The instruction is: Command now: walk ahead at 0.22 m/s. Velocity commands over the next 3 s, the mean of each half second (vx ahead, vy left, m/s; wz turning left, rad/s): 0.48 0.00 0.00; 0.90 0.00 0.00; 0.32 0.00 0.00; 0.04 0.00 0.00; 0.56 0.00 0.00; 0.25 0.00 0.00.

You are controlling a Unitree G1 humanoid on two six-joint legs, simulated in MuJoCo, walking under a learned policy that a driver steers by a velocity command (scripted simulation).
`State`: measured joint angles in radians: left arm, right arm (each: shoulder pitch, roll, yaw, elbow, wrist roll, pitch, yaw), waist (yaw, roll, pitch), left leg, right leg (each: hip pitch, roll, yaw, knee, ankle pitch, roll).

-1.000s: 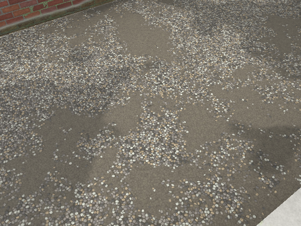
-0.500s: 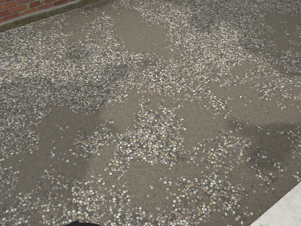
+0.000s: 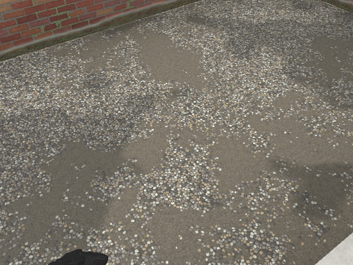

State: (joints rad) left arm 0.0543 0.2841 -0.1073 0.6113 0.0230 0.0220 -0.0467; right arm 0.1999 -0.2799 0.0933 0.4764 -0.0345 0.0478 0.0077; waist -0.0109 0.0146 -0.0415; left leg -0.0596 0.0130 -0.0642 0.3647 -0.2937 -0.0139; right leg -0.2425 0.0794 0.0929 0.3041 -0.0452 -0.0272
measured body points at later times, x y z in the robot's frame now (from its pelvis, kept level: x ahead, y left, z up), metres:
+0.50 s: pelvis +0.00 +0.02 -0.01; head -0.01 +0.01 +0.44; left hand +0.26 +0.20 -0.02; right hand +0.24 -0.16 -0.03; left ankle -0.06 +0.14 -0.74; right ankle +0.07 -0.10 -0.74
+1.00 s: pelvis -0.01 +0.01 -0.01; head -0.03 +0.01 +0.44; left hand +0.28 +0.19 +0.02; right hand +0.27 -0.16 +0.02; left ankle -0.06 +0.14 -0.74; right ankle +0.07 -0.10 -0.74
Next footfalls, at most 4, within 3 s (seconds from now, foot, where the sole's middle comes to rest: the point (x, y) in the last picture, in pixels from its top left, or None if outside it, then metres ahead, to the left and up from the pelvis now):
none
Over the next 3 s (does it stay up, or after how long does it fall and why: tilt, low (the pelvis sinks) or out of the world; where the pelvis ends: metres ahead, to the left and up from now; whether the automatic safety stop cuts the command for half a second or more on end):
stays up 0.00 0.02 0.00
